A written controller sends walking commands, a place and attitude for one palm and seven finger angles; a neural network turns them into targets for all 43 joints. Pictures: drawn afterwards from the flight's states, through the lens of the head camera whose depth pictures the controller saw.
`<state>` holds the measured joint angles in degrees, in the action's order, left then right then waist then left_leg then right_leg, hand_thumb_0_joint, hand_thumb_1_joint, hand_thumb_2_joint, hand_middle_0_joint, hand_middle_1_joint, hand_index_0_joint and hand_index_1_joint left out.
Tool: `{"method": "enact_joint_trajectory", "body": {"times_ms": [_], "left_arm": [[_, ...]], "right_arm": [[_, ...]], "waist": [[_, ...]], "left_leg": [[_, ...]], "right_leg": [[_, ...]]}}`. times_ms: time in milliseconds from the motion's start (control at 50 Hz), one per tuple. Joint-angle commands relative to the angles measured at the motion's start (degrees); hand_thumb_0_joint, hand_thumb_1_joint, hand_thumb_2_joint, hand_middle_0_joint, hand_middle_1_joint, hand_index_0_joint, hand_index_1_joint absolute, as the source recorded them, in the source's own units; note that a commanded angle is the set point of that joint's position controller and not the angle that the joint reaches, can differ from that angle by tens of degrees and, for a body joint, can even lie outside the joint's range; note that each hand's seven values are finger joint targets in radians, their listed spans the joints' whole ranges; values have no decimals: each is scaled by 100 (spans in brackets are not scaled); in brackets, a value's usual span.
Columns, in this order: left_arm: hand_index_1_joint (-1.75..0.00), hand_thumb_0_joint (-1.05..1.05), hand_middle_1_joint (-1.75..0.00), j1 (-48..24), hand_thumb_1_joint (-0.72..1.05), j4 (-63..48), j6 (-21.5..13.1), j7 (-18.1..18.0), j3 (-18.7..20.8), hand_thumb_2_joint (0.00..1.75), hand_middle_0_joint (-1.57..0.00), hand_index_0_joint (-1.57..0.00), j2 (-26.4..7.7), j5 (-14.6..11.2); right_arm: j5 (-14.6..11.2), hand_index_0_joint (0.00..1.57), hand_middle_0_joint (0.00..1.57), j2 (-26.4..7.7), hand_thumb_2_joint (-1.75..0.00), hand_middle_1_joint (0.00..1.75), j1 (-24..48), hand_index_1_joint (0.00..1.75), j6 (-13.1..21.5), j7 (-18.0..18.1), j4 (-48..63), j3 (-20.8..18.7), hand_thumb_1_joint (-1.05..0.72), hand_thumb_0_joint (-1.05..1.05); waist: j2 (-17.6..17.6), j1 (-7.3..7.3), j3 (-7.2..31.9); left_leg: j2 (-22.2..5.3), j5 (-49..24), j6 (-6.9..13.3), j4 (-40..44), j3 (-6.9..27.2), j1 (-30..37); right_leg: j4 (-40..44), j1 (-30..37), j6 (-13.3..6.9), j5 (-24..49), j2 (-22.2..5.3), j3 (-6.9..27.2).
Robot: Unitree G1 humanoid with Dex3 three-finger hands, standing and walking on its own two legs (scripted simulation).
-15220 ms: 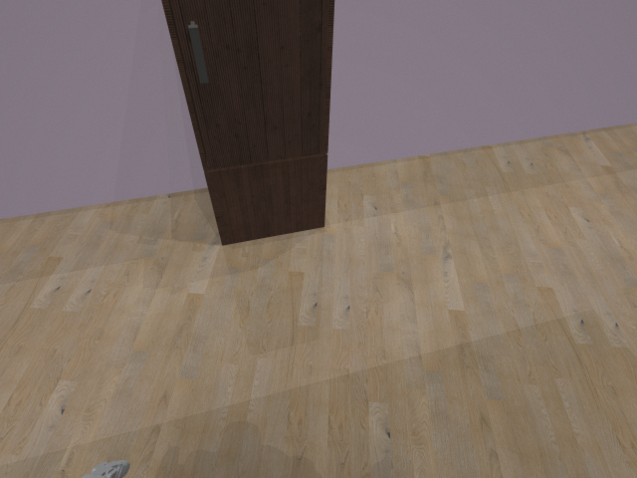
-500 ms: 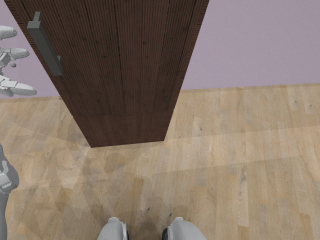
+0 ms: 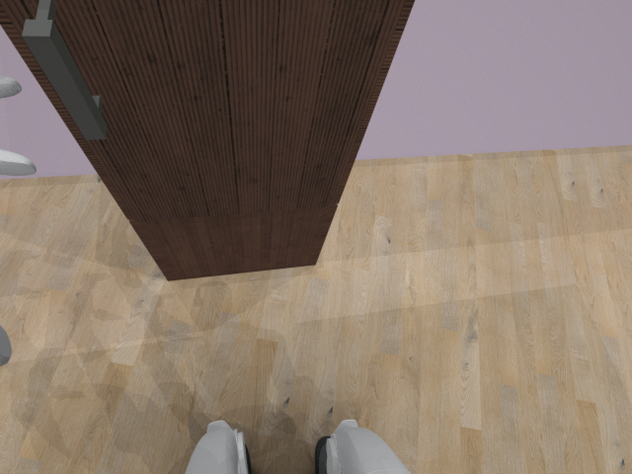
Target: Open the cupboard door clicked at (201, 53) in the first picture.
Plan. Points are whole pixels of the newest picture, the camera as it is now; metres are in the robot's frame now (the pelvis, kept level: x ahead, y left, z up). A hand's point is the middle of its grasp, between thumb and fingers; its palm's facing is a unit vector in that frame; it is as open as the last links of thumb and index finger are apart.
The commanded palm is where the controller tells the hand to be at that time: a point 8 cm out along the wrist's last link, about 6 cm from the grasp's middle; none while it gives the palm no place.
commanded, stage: move the hooked fingers beside the handle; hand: left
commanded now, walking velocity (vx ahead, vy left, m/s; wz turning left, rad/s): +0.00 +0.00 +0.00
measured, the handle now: (73, 74) +0.55 +0.24 +0.10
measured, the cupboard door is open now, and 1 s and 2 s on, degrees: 0 0 0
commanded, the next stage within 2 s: slide the fingers in behind the handle in 0.42 s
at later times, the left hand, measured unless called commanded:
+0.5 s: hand out of the picture +0.48 +0.30 +0.11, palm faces +0.06 -1.00 +0.00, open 14.0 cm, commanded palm +0.47 +0.34 +0.10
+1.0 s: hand (39, 108) +0.50 +0.26 +0.11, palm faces +0.07 -1.00 +0.00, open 14.0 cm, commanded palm +0.48 +0.30 +0.10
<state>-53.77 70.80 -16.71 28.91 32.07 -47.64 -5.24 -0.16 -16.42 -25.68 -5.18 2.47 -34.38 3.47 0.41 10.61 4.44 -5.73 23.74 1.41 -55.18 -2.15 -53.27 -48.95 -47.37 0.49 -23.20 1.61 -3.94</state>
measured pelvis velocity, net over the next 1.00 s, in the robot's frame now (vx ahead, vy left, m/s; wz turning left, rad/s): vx -0.01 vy -0.01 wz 0.01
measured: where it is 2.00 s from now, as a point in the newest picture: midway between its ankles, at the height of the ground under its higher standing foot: outside the picture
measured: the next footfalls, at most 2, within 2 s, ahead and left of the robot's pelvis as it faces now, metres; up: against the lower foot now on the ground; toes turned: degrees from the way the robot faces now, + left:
none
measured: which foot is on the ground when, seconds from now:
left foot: down 0.00-1.00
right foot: down 0.00-1.00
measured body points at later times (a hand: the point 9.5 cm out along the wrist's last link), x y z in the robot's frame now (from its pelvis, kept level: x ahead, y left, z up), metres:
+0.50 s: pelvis +0.00 +0.00 +0.00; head +0.12 +0.04 +0.43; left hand +0.48 +0.35 +0.11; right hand +0.01 -0.27 -0.10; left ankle +0.01 +0.10 -0.68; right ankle -0.01 -0.13 -0.68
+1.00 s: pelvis -0.01 -0.01 +0.00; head +0.12 +0.03 +0.43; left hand +0.49 +0.31 +0.11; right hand -0.02 -0.28 -0.10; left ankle +0.01 +0.10 -0.68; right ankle -0.01 -0.13 -0.68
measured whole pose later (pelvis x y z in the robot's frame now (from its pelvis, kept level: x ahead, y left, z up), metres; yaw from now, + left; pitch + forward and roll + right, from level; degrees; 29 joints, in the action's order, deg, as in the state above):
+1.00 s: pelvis -0.01 -0.01 +0.00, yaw +1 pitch +20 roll -4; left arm -55.9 71.9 -18.1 22.8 28.4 -41.6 -5.3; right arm -0.1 -16.2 -24.1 -4.0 2.1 -35.1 3.6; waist 0.8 11.2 4.5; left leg -5.5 23.2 0.9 -55.7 -1.5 -52.9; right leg -50.5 -47.2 0.0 -23.5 1.5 -4.4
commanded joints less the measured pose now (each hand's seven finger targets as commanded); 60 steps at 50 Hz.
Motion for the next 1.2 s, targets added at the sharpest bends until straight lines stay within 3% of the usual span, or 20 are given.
{"method": "enact_joint_trajectory", "body": {"times_ms": [0, 40, 140, 200, 240, 280, 380, 460, 500, 580, 640, 680, 720, 780, 860, 960, 980, 1100, 1160, 1180], "left_arm": [[-120, 0, -120, -2275, -50, -1330, -367, -19, 9, 30, -30, -30, -1489, -268], [-120, 0, -120, -2207, -50, -1137, -243, -50, -153, 30, -30, -30, -1269, -265], [-120, 0, -120, -2206, -50, -930, -182, -248, -101, 30, -30, -30, -1450, -122], [-120, 0, -120, -2352, -50, -1340, -471, -349, 151, 30, -30, -30, -1736, -83], [-120, 0, -120, -2584, -50, -1540, -608, -362, -27, 30, -30, -30, -1504, -104], [-120, 0, -120, -2464, -50, -1683, -691, -335, 20, 30, -30, -30, -1419, -181], [-120, 0, -120, -1990, -50, -976, -326, -187, -184, 30, -30, -30, -1106, -253], [-120, 0, -120, -2226, -50, -902, -240, -262, -124, 30, -30, -30, -1366, -182], [-120, 0, -120, -2358, -50, -1111, -386, -326, 10, 30, -30, -30, -1602, -125], [-120, 0, -120, -2560, -50, -1603, -769, -324, -179, 30, -30, -30, -1180, -257], [-120, 0, -120, -2500, -50, -1020, -581, -273, -317, 30, -30, -30, -1038, -285], [-120, 0, -120, -2399, -50, -727, -388, -263, -254, 30, -30, -30, -1173, -252], [-120, 0, -120, -2506, -50, -873, -283, -329, -258, 30, -30, -30, -1312, -130], [-120, 0, -120, -2807, -50, -1350, -434, -513, -354, 30, -30, -30, -1184, -82], [-120, 0, -120, -2778, -50, -1426, -619, -666, -159, 30, -30, -30, -1162, -197], [-120, 0, -120, -2352, -50, -968, -401, -656, -108, 30, -30, -30, -1290, -86], [-120, 0, -120, -2306, -50, -966, -364, -662, -223, 30, -30, -30, -1200, -41], [-120, 0, -120, -2571, -50, -1245, -498, -716, -178, 30, -30, -30, -1170, -126], [-120, 0, -120, -2542, -50, -1571, -638, -690, -324, 30, -30, -30, -796, -233], [-120, 0, -120, -2293, -50, -1410, -619, -698, -199, 30, -30, -30, -913, -203]], "right_arm": [[12, 20, 20, -1205, -90, 30, -974, 30, 16, 70, 138, -485, -90, 0], [1, 20, 20, -1188, -90, 30, -941, 30, 19, 64, 146, -472, -90, 0], [-2, 20, 20, -1199, -90, 30, -879, 30, 26, 82, 251, -431, -90, 0], [32, 20, 20, -1201, -90, 30, -869, 30, 64, 79, 284, -463, -90, 0], [36, 20, 20, -1162, -90, 30, -827, 30, 62, 59, 245, -457, -90, 0], [49, 20, 20, -1161, -90, 30, -837, 30, 58, 39, 233, -483, -90, 0], [-8, 20, 20, -1171, -90, 30, -768, 30, 17, 53, 237, -449, -90, 0], [-19, 20, 20, -1193, -90, 30, -760, 30, 29, 109, 280, -405, -90, 0], [-13, 20, 20, -1207, -90, 30, -772, 30, 43, 121, 284, -426, -90, 0], [34, 20, 20, -1156, -90, 30, -769, 30, 92, 71, 181, -462, -90, 0], [-6, 20, 20, -1178, -90, 30, -724, 30, 101, 91, 109, -427, -90, 0], [-40, 20, 20, -1198, -90, 30, -738, 30, 108, 125, 138, -412, -90, 0], [-33, 20, 20, -1182, -90, 30, -767, 30, 114, 135, 165, -405, -90, 0], [13, 20, 20, -1134, -90, 30, -801, 30, 157, 114, 155, -415, -90, 0], [43, 20, 20, -1126, -90, 30, -851, 30, 191, 64, 133, -434, -90, 0], [-2, 20, 20, -1134, -90, 30, -848, 30, 162, 57, 171, -414, -90, 0], [-16, 20, 20, -1114, -90, 30, -808, 30, 154, 57, 200, -408, -90, 0], [2, 20, 20, -1093, -90, 30, -861, 30, 169, 40, 182, -437, -90, 0], [27, 20, 20, -1061, -90, 30, -883, 30, 199, 11, 153, -471, -90, 0], [19, 20, 20, -1074, -90, 30, -894, 30, 175, 8, 128, -483, -90, 0]], "waist": [[1486, -25, 2769], [1301, 10, 2491], [1089, -3, 2182], [1366, -100, 2726], [1485, -29, 2795], [1661, -105, 3058], [1191, -95, 2555], [900, -16, 2136], [1006, -27, 2381], [1495, -27, 2907], [1100, 84, 2340], [962, 46, 2205], [1202, -18, 2341], [1431, 41, 2640], [1141, 40, 2840], [910, -50, 2571], [1119, -57, 2543], [901, 32, 2669], [1146, 12, 2943], [1135, -78, 2941]], "left_leg": [[193, -3071, -10, 456, 639, 3462], [225, -2776, 17, 526, 616, 3206], [258, -2364, 37, 579, 581, 2794], [235, -2839, -31, 495, 637, 3214], [210, -2940, -62, 463, 664, 3415], [173, -3386, -128, 449, 740, 3788], [247, -2760, -27, 530, 616, 3161], [300, -2212, 60, 573, 556, 2600], [284, -2264, 38, 544, 584, 2721], [244, -2582, -50, 463, 665, 3392], [266, -1885, 19, 521, 621, 2805], [301, -1703, 62, 558, 581, 2518], [322, -1731, 56, 559, 569, 2511], [282, -2080, 27, 516, 629, 2904], [286, -2185, 56, 437, 596, 2877], [338, -1901, 98, 490, 471, 2322], [338, -1963, 80, 498, 452, 2380], [325, -2056, 98, 439, 439, 2398], [328, -2418, 80, 420, 459, 2809], [315, -2494, 53, 410, 470, 2831]], "right_leg": [[473, 124, -133, 1760, 296, 11], [509, 170, -122, 1674, 280, 2], [486, 194, -122, 1493, 238, 24], [375, 276, -151, 1695, 248, 32], [370, 166, -142, 1673, 258, 32], [345, 131, -158, 1733, 275, 1], [436, 314, -132, 1693, 250, -3], [473, 406, -124, 1566, 224, 47], [435, 395, -123, 1546, 227, 77], [381, 186, -159, 1525, 261, 58], [468, 167, -133, 1193, 238, 70], [496, 292, -120, 1176, 215, 94], [472, 329, -122, 1195, 185, 110], [426, 224, -126, 1348, 200, 94], [396, 435, -124, 1510, 243, 125], [420, 771, -98, 1584, 218, 175], [418, 672, -96, 1621, 203, 179], [423, 810, -73, 1788, 233, 211], [377, 746, -105, 1993, 247, 178], [359, 724, -110, 1998, 245, 159]]}}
